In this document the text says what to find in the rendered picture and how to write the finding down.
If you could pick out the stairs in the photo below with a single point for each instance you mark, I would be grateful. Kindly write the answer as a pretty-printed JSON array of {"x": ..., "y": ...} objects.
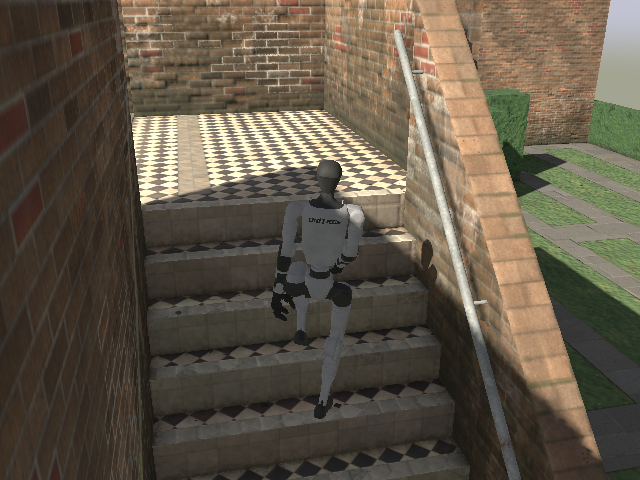
[{"x": 233, "y": 396}]

